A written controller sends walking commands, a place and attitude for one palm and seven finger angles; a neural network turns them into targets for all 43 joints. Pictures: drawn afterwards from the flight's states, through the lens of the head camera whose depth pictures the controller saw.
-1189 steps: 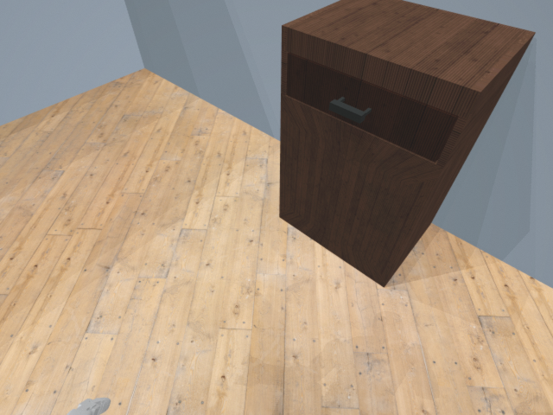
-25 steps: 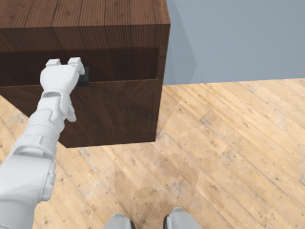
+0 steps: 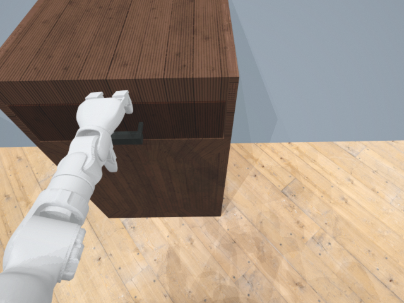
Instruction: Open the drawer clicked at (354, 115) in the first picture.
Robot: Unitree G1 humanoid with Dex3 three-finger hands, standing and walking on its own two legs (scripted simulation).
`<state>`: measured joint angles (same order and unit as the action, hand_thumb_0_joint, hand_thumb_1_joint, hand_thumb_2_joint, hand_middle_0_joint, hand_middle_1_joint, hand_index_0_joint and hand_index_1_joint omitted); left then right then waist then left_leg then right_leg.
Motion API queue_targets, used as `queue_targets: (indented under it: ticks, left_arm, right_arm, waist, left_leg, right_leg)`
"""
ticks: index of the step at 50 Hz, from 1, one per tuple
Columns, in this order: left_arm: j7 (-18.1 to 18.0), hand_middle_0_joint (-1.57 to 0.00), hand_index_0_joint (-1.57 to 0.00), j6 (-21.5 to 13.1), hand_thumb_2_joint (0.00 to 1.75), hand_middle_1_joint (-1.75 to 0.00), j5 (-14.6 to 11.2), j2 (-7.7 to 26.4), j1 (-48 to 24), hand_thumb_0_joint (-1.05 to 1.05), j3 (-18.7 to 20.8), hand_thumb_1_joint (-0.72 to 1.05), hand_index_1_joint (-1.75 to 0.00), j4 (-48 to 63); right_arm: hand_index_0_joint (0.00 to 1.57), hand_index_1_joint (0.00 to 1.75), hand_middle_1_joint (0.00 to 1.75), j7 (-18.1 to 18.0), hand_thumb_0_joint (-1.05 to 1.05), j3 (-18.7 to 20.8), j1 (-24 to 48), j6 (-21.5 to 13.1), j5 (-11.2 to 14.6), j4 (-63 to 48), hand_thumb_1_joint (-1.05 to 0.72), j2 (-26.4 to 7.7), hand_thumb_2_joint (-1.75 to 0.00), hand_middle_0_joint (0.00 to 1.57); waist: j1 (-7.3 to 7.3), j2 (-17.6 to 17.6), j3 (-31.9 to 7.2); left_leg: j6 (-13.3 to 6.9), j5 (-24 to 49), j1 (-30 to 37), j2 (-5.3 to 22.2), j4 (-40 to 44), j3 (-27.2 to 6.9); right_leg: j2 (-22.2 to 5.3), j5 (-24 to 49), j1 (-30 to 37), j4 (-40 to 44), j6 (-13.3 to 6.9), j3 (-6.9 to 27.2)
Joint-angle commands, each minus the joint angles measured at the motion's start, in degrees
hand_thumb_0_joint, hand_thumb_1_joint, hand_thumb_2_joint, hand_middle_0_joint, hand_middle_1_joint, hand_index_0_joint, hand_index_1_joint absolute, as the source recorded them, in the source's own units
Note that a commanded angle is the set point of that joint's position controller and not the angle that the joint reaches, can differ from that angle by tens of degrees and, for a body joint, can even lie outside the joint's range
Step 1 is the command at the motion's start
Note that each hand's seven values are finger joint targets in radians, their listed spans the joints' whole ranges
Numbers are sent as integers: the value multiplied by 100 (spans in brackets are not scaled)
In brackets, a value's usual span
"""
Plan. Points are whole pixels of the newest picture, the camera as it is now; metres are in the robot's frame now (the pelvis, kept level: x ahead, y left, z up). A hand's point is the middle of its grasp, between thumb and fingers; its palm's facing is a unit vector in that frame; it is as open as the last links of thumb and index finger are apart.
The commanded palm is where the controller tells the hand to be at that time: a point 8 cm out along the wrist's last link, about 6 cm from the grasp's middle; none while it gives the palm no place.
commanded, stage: lift the fingers back up to retry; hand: left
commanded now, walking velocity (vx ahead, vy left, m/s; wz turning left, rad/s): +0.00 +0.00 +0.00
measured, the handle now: (122, 131) +0.53 +0.19 -0.02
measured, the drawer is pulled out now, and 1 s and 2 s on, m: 0.00 0.00 0.00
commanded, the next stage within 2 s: re-aim the fingers above the handle in 0.04 s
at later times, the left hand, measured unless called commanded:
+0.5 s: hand (109, 132) +0.47 +0.20 +0.04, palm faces -0.08 -0.04 -1.00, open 13.8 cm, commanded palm +0.45 +0.21 +0.10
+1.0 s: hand (113, 134) +0.46 +0.19 +0.04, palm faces -0.03 -0.03 -1.00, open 13.8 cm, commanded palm +0.45 +0.19 +0.10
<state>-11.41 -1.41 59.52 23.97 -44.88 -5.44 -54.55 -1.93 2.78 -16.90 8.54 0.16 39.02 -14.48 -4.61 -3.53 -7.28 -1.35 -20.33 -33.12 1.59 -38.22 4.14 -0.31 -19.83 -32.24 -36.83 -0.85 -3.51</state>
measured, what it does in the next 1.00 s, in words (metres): stands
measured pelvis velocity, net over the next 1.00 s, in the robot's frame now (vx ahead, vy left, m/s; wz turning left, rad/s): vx -0.01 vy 0.01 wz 0.00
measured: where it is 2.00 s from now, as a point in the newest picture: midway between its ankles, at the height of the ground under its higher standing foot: outside the picture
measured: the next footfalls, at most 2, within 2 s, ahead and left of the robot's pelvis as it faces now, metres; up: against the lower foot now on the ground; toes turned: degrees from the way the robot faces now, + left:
none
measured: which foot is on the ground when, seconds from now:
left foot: down 0.00-1.00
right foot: down 0.00-1.00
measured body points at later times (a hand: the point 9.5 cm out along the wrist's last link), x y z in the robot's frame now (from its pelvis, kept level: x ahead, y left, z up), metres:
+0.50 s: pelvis +0.00 +0.00 +0.00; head +0.08 -0.02 +0.44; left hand +0.47 +0.20 +0.09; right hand +0.01 -0.28 -0.14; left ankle -0.03 +0.10 -0.72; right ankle -0.03 -0.11 -0.72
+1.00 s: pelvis -0.01 +0.01 +0.00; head +0.07 -0.01 +0.44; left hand +0.46 +0.19 +0.10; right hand +0.02 -0.27 -0.14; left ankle -0.03 +0.10 -0.72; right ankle -0.03 -0.11 -0.72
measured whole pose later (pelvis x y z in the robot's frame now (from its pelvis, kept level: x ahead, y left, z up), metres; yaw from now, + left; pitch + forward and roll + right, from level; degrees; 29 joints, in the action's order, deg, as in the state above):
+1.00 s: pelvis -0.01 +0.01 +0.00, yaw +0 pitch +16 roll -1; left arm -15.7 -3.4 61.7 23.8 -46.2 -5.4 -56.3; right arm -1.4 3.8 -18.8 6.9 -0.4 40.6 -14.1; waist -5.0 -3.1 -7.1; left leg -1.8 -20.1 -36.1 1.4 -40.1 4.3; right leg -0.6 -19.4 -35.3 -38.6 -0.6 -3.2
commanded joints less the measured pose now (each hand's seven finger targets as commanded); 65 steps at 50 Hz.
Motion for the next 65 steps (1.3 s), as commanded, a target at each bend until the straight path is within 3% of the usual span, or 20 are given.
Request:
queue_targets:
  ticks: [1,7,9,11,15,16,18,20,23,27,28,36,41,47,49,54,56,57,61,65]
  left_arm:
    - [-238,-30,-30,-352,30,-120,58,1623,-1988,0,709,-50,-120,1053]
    - [-583,-30,-30,-399,30,-120,131,1456,-2598,0,529,-50,-120,1360]
    - [-632,-30,-30,-343,30,-120,146,1655,-2768,0,636,-50,-120,1261]
    - [-621,-30,-30,-323,30,-120,121,1434,-2925,0,457,-50,-120,1311]
    - [-511,-30,-30,-317,30,-120,64,1549,-2703,0,568,-50,-120,1184]
    - [-455,-30,-30,-305,30,-120,29,1364,-2638,0,437,-50,-120,1055]
    - [-419,-30,-30,-307,30,-120,48,1687,-2432,0,694,-50,-120,900]
    - [-391,-30,-30,-276,30,-120,80,1629,-2353,0,614,-50,-120,705]
    - [-388,-30,-30,-349,30,-120,128,1921,-2303,0,837,-50,-120,744]
    - [-438,-30,-30,-483,30,-120,118,1819,-2349,0,795,-50,-120,973]
    - [-478,-30,-30,-476,30,-120,134,1900,-2340,0,874,-50,-120,898]
    - [-635,-30,-30,-438,30,-120,133,1627,-2585,0,721,-50,-120,1151]
    - [-605,-30,-30,-308,30,-120,100,1184,-2542,0,390,-50,-120,985]
    - [-703,-30,-30,-245,30,-120,213,1301,-2847,0,463,-50,-120,990]
    - [-738,-30,-30,-177,30,-120,219,1091,-2862,0,307,-50,-120,876]
    - [-833,-30,-30,26,30,-120,275,1269,-3000,0,424,-50,-120,612]
    - [-795,-30,-30,98,30,-120,313,2062,-2855,0,970,-50,-120,429]
    - [-757,-30,-30,116,30,-120,321,1803,-2894,0,716,-50,-120,451]
    - [-508,-30,-30,4,30,-120,211,1573,-2720,0,538,-50,-120,464]
    - [-306,-30,-30,-344,30,-120,109,1354,-2640,0,383,-50,-120,885]
  right_arm:
    - [20,30,30,-92,0,322,-620,-79,-18,-440,-90,-871,-90,20]
    - [20,30,30,-63,0,402,-715,-177,-42,-379,-90,-840,-90,20]
    - [20,30,30,-83,0,403,-754,-189,-46,-299,-90,-867,-90,20]
    - [20,30,30,-87,0,414,-786,-207,-52,-261,-90,-852,-90,20]
    - [20,30,30,-72,0,417,-847,-205,-58,-195,-90,-877,-90,20]
    - [20,30,30,-60,0,417,-844,-193,-66,-190,-90,-877,-90,20]
    - [20,30,30,-65,0,398,-865,-173,-53,-180,-90,-915,-90,20]
    - [20,30,30,-71,0,379,-858,-164,-27,-195,-90,-918,-90,20]
    - [20,30,30,-85,0,381,-882,-169,-25,-253,-90,-932,-90,20]
    - [20,30,30,-74,0,412,-936,-194,-49,-263,-90,-901,-90,20]
    - [20,30,30,-79,0,415,-953,-194,-40,-233,-90,-915,-90,20]
    - [20,30,30,-24,0,457,-994,-241,-77,-165,-90,-910,-90,20]
    - [20,30,30,23,0,444,-932,-232,-51,-147,-90,-892,-90,20]
    - [20,30,30,2,0,434,-894,-267,-51,-165,-90,-875,-90,20]
    - [20,30,30,13,0,415,-867,-278,-58,-168,-90,-851,-90,20]
    - [20,30,30,-8,0,367,-845,-329,-56,-203,-90,-869,-90,20]
    - [20,30,30,-72,0,304,-802,-292,-60,-216,-90,-943,-90,20]
    - [20,30,30,-79,0,310,-814,-295,-43,-267,-90,-895,-90,20]
    - [20,30,30,-118,0,341,-887,-331,-16,-295,-90,-908,-90,20]
    - [20,30,30,-123,0,400,-963,-340,-27,-259,-90,-893,-90,20]
  waist:
    - [64,392,-1934]
    - [-126,94,-2352]
    - [-175,151,-2362]
    - [-246,106,-2493]
    - [-152,7,-2547]
    - [-185,86,-2496]
    - [-96,150,-2370]
    - [-125,300,-2091]
    - [-33,279,-2308]
    - [-33,-6,-2474]
    - [-62,177,-2300]
    - [-91,12,-2569]
    - [-165,36,-2180]
    - [-138,-70,-2284]
    - [-177,-5,-2194]
    - [-157,83,-2211]
    - [-14,237,-2310]
    - [-82,154,-2354]
    - [-170,382,-2335]
    - [-186,220,-2318]
  left_leg:
    - [-155,2548,1021,-286,82,-187]
    - [-151,2638,1235,-308,-104,-185]
    - [-153,2525,1166,-316,-124,-185]
    - [-158,2665,1275,-322,-152,-198]
    - [-145,2810,1329,-307,-138,-232]
    - [-152,2850,1298,-321,-142,-236]
    - [-150,2729,1096,-306,-92,-207]
    - [-154,2453,882,-304,-37,-197]
    - [-160,2428,794,-316,-28,-165]
    - [-147,2671,1029,-281,-74,-180]
    - [-149,2622,969,-255,-69,-195]
    - [-131,2950,1362,-206,-93,-275]
    - [-108,2876,1441,-172,-16,-322]
    - [-92,2635,1549,-172,13,-379]
    - [-79,2628,1536,-172,0,-385]
    - [-101,2299,1242,-209,35,-299]
    - [-121,2273,948,-243,36,-279]
    - [-121,2260,943,-257,37,-237]
    - [-156,2292,977,-242,24,-208]
    - [-163,2383,1220,-226,-7,-238]
  right_leg:
    - [239,2610,1080,151,-107,201]
    - [256,2662,850,60,-79,247]
    - [250,2668,864,67,-57,268]
    - [258,2736,852,67,-64,253]
    - [271,2824,900,60,-71,240]
    - [278,2870,907,79,-74,238]
    - [266,2880,997,72,-70,237]
    - [267,2666,913,126,-70,225]
    - [259,2714,1102,83,-70,274]
    - [285,2689,952,42,-86,260]
    - [296,2600,851,51,-84,227]
    - [337,2449,664,41,-106,181]
    - [348,2191,413,133,-116,106]
    - [339,1875,283,103,-133,116]
    - [350,1859,196,95,-131,90]
    - [335,1854,361,92,-127,130]
    - [310,2027,711,32,-128,174]
    - [293,2111,725,47,-103,185]
    - [295,2288,856,144,-71,214]
    - [301,2256,693,177,-65,230]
